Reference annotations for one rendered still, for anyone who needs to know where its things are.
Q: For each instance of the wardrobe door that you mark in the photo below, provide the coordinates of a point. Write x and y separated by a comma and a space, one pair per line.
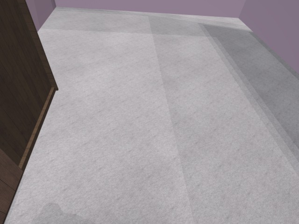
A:
10, 175
24, 84

